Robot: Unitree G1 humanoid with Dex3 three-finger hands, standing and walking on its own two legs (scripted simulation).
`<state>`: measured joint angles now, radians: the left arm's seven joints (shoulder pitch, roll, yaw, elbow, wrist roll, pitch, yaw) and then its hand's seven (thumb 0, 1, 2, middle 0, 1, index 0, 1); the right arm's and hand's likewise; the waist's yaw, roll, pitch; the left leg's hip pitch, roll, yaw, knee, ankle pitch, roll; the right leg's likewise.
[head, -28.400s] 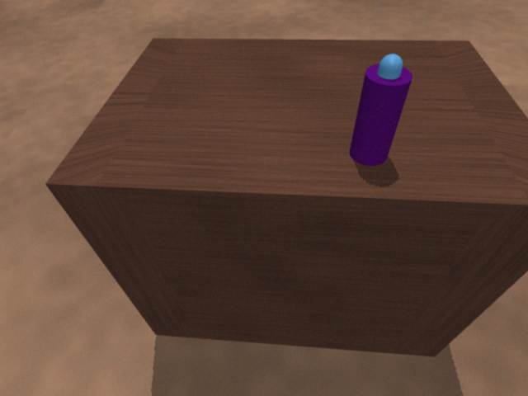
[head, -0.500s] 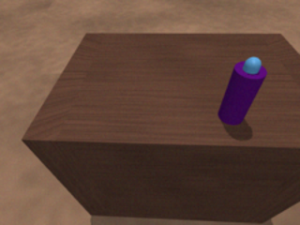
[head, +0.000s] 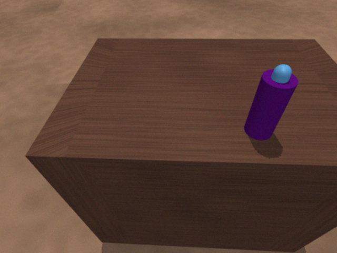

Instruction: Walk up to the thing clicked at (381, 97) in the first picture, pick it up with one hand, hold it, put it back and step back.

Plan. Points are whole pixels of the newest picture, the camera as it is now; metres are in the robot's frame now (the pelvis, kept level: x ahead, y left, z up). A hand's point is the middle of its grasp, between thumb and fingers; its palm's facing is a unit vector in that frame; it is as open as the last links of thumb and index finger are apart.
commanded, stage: stand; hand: right
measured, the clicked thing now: (269, 102) +0.46 -0.22 +0.12
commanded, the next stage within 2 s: step back in 0.76 s
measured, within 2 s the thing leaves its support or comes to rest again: neither
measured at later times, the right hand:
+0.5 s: hand out of the picture +0.07 -0.25 -0.16, palm faces -0.05 +0.94 -0.34, open 7.4 cm
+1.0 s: hand out of the picture +0.06 -0.26 -0.17, palm faces -0.04 +0.92 -0.39, open 7.4 cm
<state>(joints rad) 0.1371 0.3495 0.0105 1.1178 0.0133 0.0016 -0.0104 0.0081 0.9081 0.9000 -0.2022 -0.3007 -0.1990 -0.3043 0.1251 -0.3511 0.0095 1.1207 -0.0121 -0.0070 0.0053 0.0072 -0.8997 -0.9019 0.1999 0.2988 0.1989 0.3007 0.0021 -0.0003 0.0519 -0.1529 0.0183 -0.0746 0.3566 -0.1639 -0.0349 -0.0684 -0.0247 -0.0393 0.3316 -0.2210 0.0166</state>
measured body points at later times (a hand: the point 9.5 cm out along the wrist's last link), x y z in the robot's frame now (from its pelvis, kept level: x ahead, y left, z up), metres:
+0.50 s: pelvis +0.00 +0.00 +0.00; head +0.02 +0.00 +0.45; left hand +0.06 +0.30 -0.14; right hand +0.07 -0.30 -0.13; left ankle +0.02 +0.14 -0.75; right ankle -0.02 -0.13 -0.75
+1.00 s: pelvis -0.02 +0.02 -0.02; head +0.03 +0.02 +0.43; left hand +0.07 +0.33 -0.15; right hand +0.07 -0.30 -0.14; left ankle -0.01 +0.13 -0.73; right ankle -0.02 -0.13 -0.75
